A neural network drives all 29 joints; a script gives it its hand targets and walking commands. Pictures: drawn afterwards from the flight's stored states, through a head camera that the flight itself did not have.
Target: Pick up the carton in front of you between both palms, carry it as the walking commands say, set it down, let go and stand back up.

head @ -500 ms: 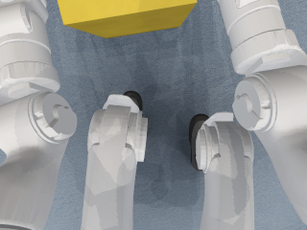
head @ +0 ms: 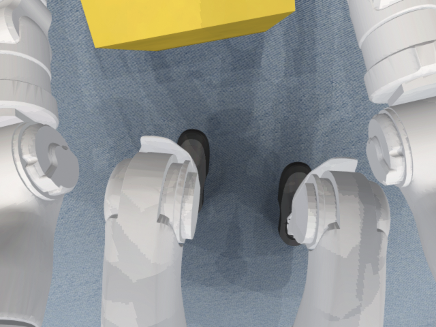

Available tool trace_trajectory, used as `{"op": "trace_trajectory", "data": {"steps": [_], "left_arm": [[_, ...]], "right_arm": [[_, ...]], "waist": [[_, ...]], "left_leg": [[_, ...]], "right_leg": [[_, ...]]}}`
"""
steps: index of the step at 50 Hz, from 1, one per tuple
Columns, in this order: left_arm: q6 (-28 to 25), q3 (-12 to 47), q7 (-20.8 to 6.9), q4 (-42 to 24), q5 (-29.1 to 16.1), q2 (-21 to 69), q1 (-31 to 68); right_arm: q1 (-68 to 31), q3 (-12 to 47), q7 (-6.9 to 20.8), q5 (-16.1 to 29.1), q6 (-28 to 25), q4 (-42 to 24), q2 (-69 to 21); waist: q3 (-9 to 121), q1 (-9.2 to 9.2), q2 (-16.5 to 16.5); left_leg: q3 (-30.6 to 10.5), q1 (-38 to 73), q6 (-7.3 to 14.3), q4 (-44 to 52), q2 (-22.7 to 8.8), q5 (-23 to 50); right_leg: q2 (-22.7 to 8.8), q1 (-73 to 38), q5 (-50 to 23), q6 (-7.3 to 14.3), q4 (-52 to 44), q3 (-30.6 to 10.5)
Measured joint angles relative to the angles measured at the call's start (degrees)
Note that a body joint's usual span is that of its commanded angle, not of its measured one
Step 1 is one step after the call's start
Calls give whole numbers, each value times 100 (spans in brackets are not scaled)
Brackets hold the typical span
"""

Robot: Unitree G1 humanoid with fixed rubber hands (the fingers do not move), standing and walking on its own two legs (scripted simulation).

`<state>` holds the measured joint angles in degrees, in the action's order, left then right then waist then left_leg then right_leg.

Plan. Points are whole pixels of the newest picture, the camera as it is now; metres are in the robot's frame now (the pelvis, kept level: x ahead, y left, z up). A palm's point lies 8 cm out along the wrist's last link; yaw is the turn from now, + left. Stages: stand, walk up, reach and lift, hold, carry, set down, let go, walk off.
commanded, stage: set down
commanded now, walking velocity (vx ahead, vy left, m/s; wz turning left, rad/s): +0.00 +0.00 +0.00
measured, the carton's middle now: out of the picture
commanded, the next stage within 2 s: let go in 1.06 s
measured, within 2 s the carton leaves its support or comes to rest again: neither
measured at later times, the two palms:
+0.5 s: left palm out of the picture +0.50 +0.35 -0.01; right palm out of the picture +0.61 -0.01 -0.01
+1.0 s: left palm out of the picture +0.50 +0.36 +0.13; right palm out of the picture +0.61 -0.02 +0.13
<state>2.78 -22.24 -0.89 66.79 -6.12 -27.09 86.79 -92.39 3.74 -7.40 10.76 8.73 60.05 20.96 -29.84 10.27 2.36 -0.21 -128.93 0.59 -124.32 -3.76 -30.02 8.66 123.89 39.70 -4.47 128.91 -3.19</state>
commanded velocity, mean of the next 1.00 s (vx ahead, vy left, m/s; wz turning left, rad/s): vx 0.00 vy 0.00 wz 0.00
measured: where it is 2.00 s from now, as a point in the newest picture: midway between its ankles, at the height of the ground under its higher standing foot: (242, 202)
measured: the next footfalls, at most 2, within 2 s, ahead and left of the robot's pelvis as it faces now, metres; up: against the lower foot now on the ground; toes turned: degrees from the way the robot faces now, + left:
none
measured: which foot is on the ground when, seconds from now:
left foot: down 0.00-1.00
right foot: down 0.00-1.00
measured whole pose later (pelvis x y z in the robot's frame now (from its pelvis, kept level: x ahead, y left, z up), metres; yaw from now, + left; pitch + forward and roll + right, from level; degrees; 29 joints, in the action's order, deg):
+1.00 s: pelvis +0.02 +0.00 +0.22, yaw +2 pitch +46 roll -4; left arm 15.2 -23.5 -3.3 48.8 -0.7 -21.2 71.8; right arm -77.7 -12.7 -6.4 -1.4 18.0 50.0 14.4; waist -1.0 8.5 3.7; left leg -3.7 -103.7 -0.5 -76.7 1.3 -19.1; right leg 4.6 97.8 27.9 -2.4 79.2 -2.2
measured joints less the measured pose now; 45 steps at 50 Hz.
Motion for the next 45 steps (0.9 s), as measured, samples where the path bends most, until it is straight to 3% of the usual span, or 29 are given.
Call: {"op": "trace_trajectory", "data": {"steps": [5, 11, 19, 23, 36, 45], "left_arm": [[222, 230, -54, -285, -256, -46, 126], [682, 407, 93, -894, -184, 35, 235], [979, 349, 74, -824, 117, 256, -65], [968, 222, 29, -903, 231, 325, -271], [1298, -48, -34, -1762, 274, 473, -1064], [1317, -70, -167, -1931, 359, 497, -1416]], "right_arm": [[31, -151, -80, -113, 194, -371, -56], [-61, -522, -232, -286, 605, -782, -98], [-58, -1206, -69, -722, 765, -30, -198], [98, -1490, -13, -947, 692, 24, -281], [966, -1294, -16, -954, 992, -1025, -430], [1288, -1471, 47, -1107, 1024, -1105, -589]], "waist": [[1, -26, -5], [78, -20, 112], [1043, 73, 181], [1534, 46, 124], [2395, -44, 33], [2773, -121, 117]], "left_leg": [[-3, 93, -10, 109, 84, 158], [-170, 431, -112, 517, 269, 309], [-288, 679, -160, 1241, 392, 369], [-299, 678, -137, 1571, 436, 408], [-267, 1205, -64, 2957, 461, 627], [-328, 1993, -103, 4082, 502, 891]], "right_leg": [[-111, -119, -82, 37, -61, 28], [-265, -528, -170, 159, -487, 197], [-335, -826, -249, 215, -1288, 281], [-359, -850, -295, 188, -1654, 271], [-345, -1340, -640, 132, -3134, 132], [-383, -2098, -955, 189, -4277, 115]]}}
